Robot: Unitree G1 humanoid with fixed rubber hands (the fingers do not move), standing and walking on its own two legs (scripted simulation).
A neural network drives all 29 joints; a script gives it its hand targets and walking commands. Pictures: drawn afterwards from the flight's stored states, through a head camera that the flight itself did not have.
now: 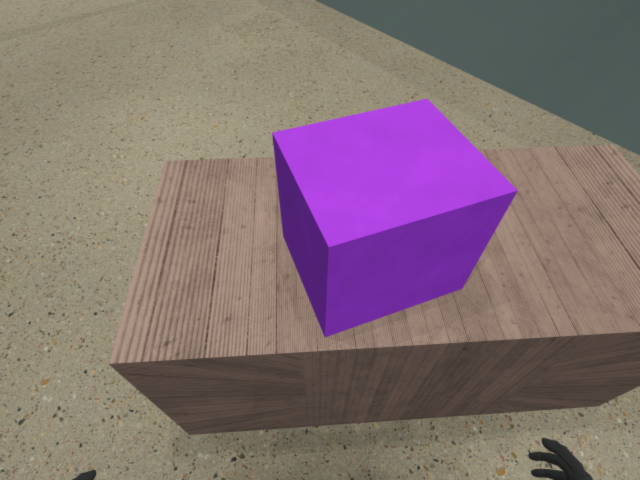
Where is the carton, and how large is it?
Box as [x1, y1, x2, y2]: [272, 99, 517, 336]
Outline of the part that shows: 427,99 272,133 283,236 324,336 330,335 461,288 517,190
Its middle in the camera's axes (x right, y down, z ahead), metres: +0.10 -0.04 +0.72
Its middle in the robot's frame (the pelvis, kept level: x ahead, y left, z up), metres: +0.55 -0.11 -0.07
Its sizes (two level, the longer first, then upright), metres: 0.300 0.259 0.278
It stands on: a pedestal, 0.56 m high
